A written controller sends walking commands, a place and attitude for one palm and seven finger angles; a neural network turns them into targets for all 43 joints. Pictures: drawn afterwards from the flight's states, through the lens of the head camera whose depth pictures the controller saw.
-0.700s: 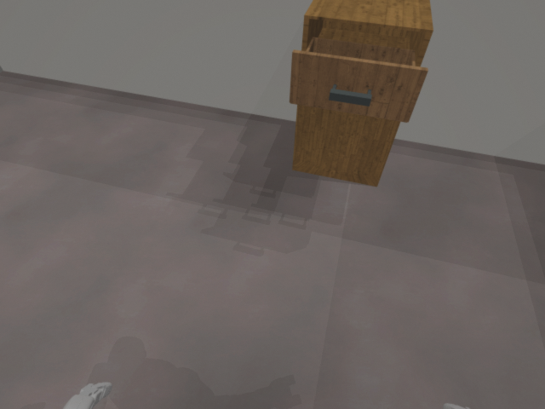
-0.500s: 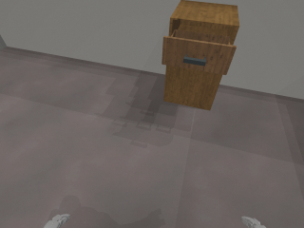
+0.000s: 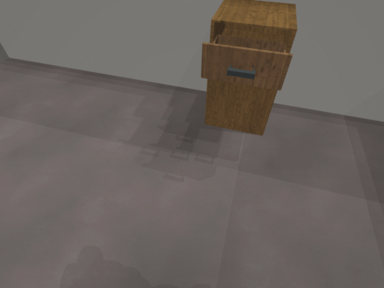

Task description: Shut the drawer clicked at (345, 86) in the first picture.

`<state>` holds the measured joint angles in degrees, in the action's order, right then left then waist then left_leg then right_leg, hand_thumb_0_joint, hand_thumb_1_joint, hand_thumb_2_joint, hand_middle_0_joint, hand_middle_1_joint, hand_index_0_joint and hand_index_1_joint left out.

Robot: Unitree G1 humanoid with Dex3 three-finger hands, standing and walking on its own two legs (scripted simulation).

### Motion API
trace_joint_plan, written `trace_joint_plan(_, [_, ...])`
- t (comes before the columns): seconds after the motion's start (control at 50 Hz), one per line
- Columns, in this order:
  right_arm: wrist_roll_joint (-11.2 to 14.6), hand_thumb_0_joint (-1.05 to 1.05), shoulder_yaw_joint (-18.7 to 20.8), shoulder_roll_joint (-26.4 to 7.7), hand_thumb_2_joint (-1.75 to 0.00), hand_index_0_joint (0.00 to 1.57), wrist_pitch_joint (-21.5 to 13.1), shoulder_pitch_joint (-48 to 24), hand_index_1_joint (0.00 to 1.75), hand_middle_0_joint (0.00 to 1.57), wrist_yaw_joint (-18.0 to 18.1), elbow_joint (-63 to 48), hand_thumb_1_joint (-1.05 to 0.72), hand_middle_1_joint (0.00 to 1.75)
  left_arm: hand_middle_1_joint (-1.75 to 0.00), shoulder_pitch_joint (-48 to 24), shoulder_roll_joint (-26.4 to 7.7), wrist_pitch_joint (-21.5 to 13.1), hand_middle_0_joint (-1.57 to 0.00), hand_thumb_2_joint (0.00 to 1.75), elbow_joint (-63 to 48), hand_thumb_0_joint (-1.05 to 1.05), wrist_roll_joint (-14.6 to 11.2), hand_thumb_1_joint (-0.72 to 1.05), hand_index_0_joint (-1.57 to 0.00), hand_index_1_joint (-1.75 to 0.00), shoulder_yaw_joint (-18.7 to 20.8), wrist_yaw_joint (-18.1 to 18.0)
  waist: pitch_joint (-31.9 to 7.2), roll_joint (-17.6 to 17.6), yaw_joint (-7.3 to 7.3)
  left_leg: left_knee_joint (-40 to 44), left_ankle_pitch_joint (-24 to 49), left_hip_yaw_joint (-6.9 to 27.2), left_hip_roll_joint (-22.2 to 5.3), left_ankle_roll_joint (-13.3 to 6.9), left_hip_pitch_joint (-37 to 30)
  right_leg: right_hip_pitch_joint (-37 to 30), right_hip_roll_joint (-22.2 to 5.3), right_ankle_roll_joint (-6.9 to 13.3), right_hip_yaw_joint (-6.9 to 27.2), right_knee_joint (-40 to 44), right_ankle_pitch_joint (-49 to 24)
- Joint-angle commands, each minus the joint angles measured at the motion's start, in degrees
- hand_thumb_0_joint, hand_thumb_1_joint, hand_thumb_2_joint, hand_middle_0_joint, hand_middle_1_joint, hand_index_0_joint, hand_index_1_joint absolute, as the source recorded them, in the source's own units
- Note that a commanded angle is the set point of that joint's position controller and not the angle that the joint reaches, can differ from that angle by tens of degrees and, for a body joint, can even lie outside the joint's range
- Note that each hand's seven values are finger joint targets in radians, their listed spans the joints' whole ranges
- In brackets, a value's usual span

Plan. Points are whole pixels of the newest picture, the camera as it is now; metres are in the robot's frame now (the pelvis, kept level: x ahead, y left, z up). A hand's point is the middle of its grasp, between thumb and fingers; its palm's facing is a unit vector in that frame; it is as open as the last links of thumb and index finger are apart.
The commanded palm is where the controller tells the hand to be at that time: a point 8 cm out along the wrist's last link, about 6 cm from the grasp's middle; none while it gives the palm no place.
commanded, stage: stand and wait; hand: left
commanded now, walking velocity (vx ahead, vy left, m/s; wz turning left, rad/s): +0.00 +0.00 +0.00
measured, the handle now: (241, 70) +1.07 -0.18 -0.09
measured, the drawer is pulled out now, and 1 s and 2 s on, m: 0.30 0.30 0.30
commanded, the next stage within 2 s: look at it before walking up in 0.30 s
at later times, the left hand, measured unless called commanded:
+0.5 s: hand out of the picture +0.06 +0.25 -0.16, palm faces -0.04 -0.95 -0.32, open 7.4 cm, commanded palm none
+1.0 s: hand out of the picture +0.08 +0.25 -0.16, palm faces -0.04 -0.94 -0.33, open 7.4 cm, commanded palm none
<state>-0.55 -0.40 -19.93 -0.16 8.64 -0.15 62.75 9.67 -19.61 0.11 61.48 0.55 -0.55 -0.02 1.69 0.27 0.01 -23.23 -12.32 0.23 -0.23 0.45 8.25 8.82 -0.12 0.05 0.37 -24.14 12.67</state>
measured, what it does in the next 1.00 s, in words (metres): stands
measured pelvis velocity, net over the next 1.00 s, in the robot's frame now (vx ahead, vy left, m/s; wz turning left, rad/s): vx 0.00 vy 0.01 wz -0.01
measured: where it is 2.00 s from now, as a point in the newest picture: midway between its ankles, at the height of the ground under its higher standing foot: outside the picture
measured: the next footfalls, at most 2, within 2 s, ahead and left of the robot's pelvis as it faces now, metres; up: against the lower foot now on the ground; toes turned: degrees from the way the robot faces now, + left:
left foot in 1.90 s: +0.42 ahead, +0.03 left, +0.00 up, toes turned -18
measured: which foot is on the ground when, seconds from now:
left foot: down 0.00-1.00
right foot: down 0.00-1.00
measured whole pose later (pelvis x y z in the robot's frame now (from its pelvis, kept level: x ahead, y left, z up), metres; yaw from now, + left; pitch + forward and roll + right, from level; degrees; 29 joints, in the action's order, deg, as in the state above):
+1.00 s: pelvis +0.00 +0.01 +0.00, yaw +0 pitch -2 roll +0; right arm -0.4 -0.3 -19.2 -0.9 6.4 -0.2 63.6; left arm 8.2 -19.6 -0.5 62.4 0.8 -0.6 -0.1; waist 1.8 -0.4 0.2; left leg -21.0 -11.5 -0.4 0.1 -0.1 7.7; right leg 8.3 -0.5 -0.6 1.1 -21.5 11.4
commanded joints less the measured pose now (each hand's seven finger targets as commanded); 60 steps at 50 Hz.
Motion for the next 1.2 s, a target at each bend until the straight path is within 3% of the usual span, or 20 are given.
trace_joint_plan(0.0, [0.0, 0.0, 2.4, -11.0, -0.9, 0.2, -1.7, -3.7, 0.3, 0.2, 0.9, -3.6, -0.9, 0.3, -0.3, -3.3, -11.9, -1.6, -0.2, 0.9, -3.7, 0.0, -0.1, 0.9, -0.2, -0.3, 2.6, -0.6, -1.9, -2.0, 0.05, 4.7, 2.8, 5.4, -5.8, -2.1, 1.0, 1.4, -6.8, 2.1, 7.3, 6.3, -0.7])
trace_joint_plan(0.2, [-0.1, 0.0, 2.4, -10.8, -0.9, 0.2, -1.7, -2.5, 0.3, 0.2, 0.8, -2.5, -0.9, 0.3, -0.3, -3.4, -11.7, -1.4, -0.2, 0.9, -3.2, 0.0, 0.1, 0.9, -0.2, -0.3, 2.6, -0.5, -0.9, -1.0, 0.1, 5.7, 0.1, 6.0, -5.8, -2.0, 2.7, 2.4, -6.3, 2.0, 7.6, 7.0, 3.6])
trace_joint_plan(0.68, [0.2, 0.0, 2.6, -11.0, -0.9, 0.2, -2.1, -3.5, 0.3, 0.2, 0.9, -2.4, -0.9, 0.3, -0.3, -2.7, -11.4, -1.8, -0.2, 0.9, -2.6, 0.0, 0.1, 0.9, -0.2, -0.3, 2.4, -0.6, -3.2, -0.6, 0.06, 5.5, 7.1, 5.9, -6.7, -2.1, -0.4, 0.4, -6.4, 1.8, 6.4, 5.6, -7.0])
trace_joint_plan(1.02, [0.1, 0.0, 2.6, -11.1, -0.9, 0.2, -2.0, -4.4, 0.3, 0.2, 0.9, -2.5, -0.9, 0.3, -0.3, -3.3, -11.5, -1.7, -0.2, 0.9, -2.5, 0.0, 0.2, 0.9, -0.2, -0.3, 2.4, -0.6, -3.2, -0.2, 0.02, 6.5, 7.7, 5.7, -6.8, -2.0, -1.3, -0.5, -6.5, 1.5, 6.2, 6.1, -7.9])
trace_joint_plan(1.06, [-0.3, 0.0, 1.4, -5.1, -0.9, 0.2, -1.3, -1.3, 0.3, 0.2, 0.7, -1.2, -0.9, 0.3, -0.3, 0.4, -5.6, -0.6, -0.2, 0.9, -1.3, 0.0, 0.1, 0.9, -0.2, -0.3, 1.3, -0.7, -3.4, -0.9, 0.08, 4.8, 1.7, 3.5, -6.7, -1.0, -2.1, 1.0, -5.8, 1.1, 6.8, 5.4, -1.9])
trace_joint_plan(1.08, [-0.4, 0.0, 1.3, -4.4, -0.9, 0.2, -0.9, 0.3, 0.3, 0.2, 0.7, -1.3, -0.9, 0.3, -0.3, 1.6, -4.9, -0.1, -0.2, 0.9, -1.2, 0.0, 0.3, 0.9, -0.2, -0.3, 1.2, -0.5, -3.2, -0.2, 0.08, 4.3, -3.8, 3.1, -6.7, -1.1, -2.3, 2.6, -5.1, 1.3, 7.4, 4.7, 3.6])
trace_joint_plan(1.12, [-0.7, 0.0, 2.1, -5.6, -0.9, 0.2, -0.5, 1.2, 0.3, 0.2, 0.7, -1.8, -0.9, 0.3, -0.3, 2.0, -5.1, 0.6, -0.2, 0.9, -2.4, 0.0, 0.6, 0.9, -0.2, -0.3, 1.9, 0.2, 1.2, 0.9, 0.0, 5.8, -15.6, 3.9, -7.7, -1.9, 0.5, 7.5, -3.2, 1.7, 7.5, 3.0, 12.7])
trace_joint_plan(1.18, [-0.6, 0.0, 3.7, -8.1, -0.9, 0.2, -0.6, 3.2, 0.3, 0.2, 0.8, -3.7, -0.9, 0.3, -0.3, 3.7, -4.3, 0.6, -0.2, 0.9, -4.9, 0.0, 0.8, 0.9, -0.2, -0.3, 2.8, 1.2, 4.3, 4.5, -0.27, 8.5, -24.0, 8.9, -12.5, -5.0, 0.0, 14.6, 0.5, 1.8, 4.7, -5.8, 14.3])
